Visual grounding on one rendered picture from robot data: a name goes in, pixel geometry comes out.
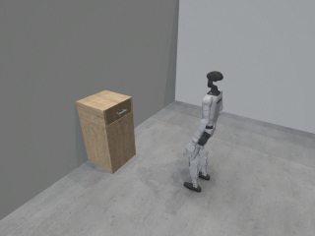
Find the robot left foot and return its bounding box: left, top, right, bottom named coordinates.
left=183, top=182, right=202, bottom=193

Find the robot left hand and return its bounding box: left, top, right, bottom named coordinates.
left=183, top=143, right=196, bottom=159

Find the drawer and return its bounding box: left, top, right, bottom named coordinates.
left=104, top=98, right=132, bottom=126

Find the left robot forearm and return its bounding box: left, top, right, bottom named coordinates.
left=191, top=119, right=207, bottom=146

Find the handle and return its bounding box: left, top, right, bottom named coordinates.
left=116, top=109, right=128, bottom=116

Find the cabinet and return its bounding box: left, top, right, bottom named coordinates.
left=76, top=90, right=136, bottom=174

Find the right robot upper arm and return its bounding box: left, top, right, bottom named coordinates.
left=219, top=89, right=223, bottom=111

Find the right robot shin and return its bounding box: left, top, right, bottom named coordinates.
left=198, top=153, right=209, bottom=176

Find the left robot upper arm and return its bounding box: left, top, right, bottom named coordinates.
left=202, top=95, right=213, bottom=126

